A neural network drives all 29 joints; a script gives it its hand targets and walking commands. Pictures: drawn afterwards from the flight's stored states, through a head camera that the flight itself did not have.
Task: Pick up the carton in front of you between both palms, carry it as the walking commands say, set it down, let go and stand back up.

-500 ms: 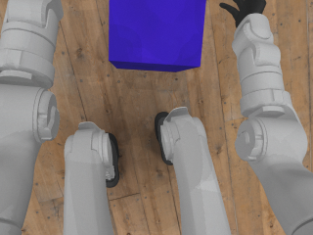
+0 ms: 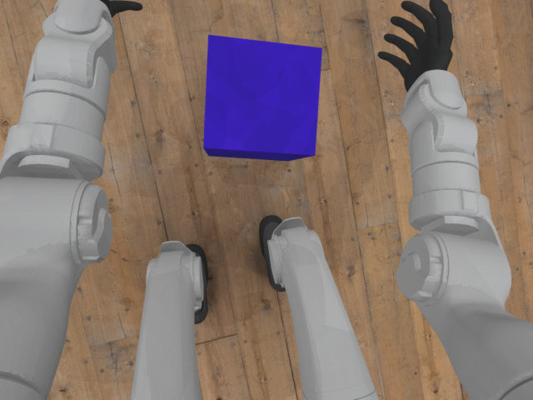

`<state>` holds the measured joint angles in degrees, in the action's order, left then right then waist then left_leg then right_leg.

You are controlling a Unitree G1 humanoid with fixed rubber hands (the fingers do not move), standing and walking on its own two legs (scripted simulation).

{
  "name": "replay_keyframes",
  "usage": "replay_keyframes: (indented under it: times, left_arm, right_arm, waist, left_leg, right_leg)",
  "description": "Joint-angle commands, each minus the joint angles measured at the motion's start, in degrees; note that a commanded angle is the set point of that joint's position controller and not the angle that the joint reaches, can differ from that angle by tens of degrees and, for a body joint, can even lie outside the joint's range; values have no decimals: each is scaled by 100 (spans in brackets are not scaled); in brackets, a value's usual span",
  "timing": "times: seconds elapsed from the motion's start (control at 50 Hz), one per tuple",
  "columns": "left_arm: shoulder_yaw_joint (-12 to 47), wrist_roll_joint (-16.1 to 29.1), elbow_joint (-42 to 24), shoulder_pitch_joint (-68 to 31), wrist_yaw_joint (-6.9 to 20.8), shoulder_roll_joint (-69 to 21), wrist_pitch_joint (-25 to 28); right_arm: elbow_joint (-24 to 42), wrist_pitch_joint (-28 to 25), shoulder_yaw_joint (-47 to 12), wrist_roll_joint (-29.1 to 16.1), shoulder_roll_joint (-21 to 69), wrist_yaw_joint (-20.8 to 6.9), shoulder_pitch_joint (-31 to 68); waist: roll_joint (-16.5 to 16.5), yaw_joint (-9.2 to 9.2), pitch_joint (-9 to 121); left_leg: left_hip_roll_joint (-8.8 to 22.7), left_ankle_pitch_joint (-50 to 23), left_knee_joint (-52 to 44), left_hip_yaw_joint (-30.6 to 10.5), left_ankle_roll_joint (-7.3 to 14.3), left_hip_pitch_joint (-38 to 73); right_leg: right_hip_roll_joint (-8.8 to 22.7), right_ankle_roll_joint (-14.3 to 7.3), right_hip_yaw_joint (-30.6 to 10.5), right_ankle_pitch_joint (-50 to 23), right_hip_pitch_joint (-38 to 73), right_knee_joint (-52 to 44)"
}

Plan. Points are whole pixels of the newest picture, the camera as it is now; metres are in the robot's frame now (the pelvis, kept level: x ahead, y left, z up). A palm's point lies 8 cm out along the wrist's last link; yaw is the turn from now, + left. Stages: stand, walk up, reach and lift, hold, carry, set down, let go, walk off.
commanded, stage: set down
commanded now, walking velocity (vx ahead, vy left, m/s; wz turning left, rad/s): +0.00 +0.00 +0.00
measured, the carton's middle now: (256, 110) +0.51 -0.10 -0.43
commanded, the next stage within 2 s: let go in 0.18 s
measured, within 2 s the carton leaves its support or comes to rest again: neither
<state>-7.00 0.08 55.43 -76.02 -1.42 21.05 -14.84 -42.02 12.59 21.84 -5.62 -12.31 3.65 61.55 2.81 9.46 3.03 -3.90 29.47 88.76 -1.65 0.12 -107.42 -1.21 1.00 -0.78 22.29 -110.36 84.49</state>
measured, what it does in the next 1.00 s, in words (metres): rises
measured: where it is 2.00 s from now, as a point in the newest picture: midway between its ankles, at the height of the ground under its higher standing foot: (237, 281)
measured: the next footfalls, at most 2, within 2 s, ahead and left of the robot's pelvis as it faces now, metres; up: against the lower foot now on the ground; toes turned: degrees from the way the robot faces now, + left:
none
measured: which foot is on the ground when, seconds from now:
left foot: down 0.00-1.00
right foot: down 0.00-1.00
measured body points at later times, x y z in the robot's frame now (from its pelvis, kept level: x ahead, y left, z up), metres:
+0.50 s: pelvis +0.04 -0.02 +0.13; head +0.30 -0.02 +0.49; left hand +0.50 +0.13 +0.01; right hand +0.43 -0.27 +0.02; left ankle +0.06 +0.11 -0.52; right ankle +0.11 -0.12 -0.52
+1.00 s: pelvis +0.10 -0.01 +0.21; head +0.20 +0.00 +0.65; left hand +0.35 +0.19 +0.11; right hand +0.28 -0.25 +0.13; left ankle +0.06 +0.11 -0.52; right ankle +0.11 -0.12 -0.52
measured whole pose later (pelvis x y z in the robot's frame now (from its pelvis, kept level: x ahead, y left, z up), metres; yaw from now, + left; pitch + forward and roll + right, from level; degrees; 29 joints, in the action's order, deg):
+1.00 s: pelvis +0.10 -0.01 +0.21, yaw -1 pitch +11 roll +0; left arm -6.1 -3.3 31.7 0.1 -0.8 9.8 -0.3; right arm -24.0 0.8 1.6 -2.1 -11.1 -4.4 -9.1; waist -1.8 4.6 -0.5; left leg -1.1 18.1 31.2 -3.0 -0.2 -24.4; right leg -2.2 -0.8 -1.6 13.4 -28.5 30.6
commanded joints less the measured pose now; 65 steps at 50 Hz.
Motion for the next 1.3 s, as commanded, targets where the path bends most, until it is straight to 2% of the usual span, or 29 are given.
replay_keyframes:
  times: [0.0,0.14,0.24,0.32,0.38,0.44,0.5,0.58,0.64,0.78,0.86,0.98,1.1,1.28]
  left_arm:
    - [-130,-62,-600,-1560,49,487,143]
    - [-254,-179,-418,-1296,169,398,258]
    - [-501,-465,-437,-668,127,121,360]
    - [-698,-754,-992,402,-107,-352,428]
    - [-783,-912,-1636,1371,-361,-761,483]
    - [-742,-917,-2333,2085,-528,-960,571]
    - [-633,-806,-2755,2748,-560,-1025,687]
    - [-471,-629,-2818,3749,-434,-1020,899]
    - [-403,-584,-2684,4532,-307,-989,1068]
    - [-247,-481,-2559,6103,-125,-820,1401]
    - [-133,-392,-2718,6873,-24,-714,1521]
    - [56,-294,-2996,7711,109,-644,1560]
    - [252,-162,-3286,8382,268,-601,1401]
    - [436,27,-3645,8630,480,-501,1028]
  right_arm:
    - [643,-141,106,86,-727,-52,975]
    - [561,-255,216,280,-584,-148,761]
    - [542,-370,217,554,-464,-318,279]
    - [815,-459,105,850,-459,-568,-608]
    - [1102,-518,-91,1043,-510,-779,-1377]
    - [1355,-595,-300,1098,-624,-952,-2041]
    - [1508,-688,-602,977,-652,-1053,-2655]
    - [1518,-838,-1003,766,-557,-1104,-3546]
    - [1524,-968,-1241,609,-454,-1079,-4230]
    - [1903,-1228,-1635,399,-366,-898,-5735]
    - [2210,-1288,-1785,370,-363,-820,-6557]
    - [2384,-1271,-1906,334,-444,-780,-7068]
    - [2237,-1108,-1849,383,-581,-793,-7256]
    - [2192,-742,-1676,647,-648,-793,-7352]
  waist:
    - [663,322,6121]
    - [552,303,5739]
    - [480,179,5821]
    - [385,105,6143]
    - [264,12,6034]
    - [119,-33,5519]
    - [-5,-83,4836]
    - [-217,-146,3952]
    - [-334,-241,3456]
    - [-581,-425,2681]
    - [-574,-484,2167]
    - [-176,-685,1125]
    - [98,-856,307]
    - [-127,-839,-396]
  left_leg:
    - [-205,-1700,-1248,231,-128,3351]
    - [-155,-1838,-2089,140,-138,3763]
    - [-155,-2234,-2641,95,-172,4311]
    - [-175,-2882,-3063,81,-250,5018]
    - [-184,-3054,-3422,100,-312,5431]
    - [-173,-2713,-3826,129,-324,5553]
    - [-152,-2204,-4213,149,-290,5608]
    - [-106,-1652,-4636,186,-220,5593]
    - [-75,-1495,-4893,189,-162,5670]
    - [-35,-1717,-5442,152,-37,6419]
    - [-1,-1968,-5813,95,3,7244]
    - [133,-2475,-6338,-2,-66,8710]
    - [280,-2849,-6726,-77,-150,9401]
    - [428,-2853,-6973,-121,-153,9616]
  right_leg:
    - [-206,232,606,-2468,3985,-869]
    - [-183,219,537,-2587,4522,-1702]
    - [-190,187,488,-2811,5113,-2201]
    - [-202,114,454,-3238,5884,-2568]
    - [-194,37,396,-3348,6499,-2865]
    - [-162,-20,285,-3273,7145,-3204]
    - [-102,-37,131,-3051,7760,-3561]
    - [-5,-21,-74,-2837,8560,-3986]
    - [59,3,-209,-2952,9129,-4220]
    - [151,83,-406,-3759,10185,-4686]
    - [129,107,-380,-3917,10518,-5009]
    - [-24,65,-170,-3163,10451,-5649]
    - [-168,13,-29,-2511,10547,-5976]
    - [-276,-25,108,-2095,10845,-6032]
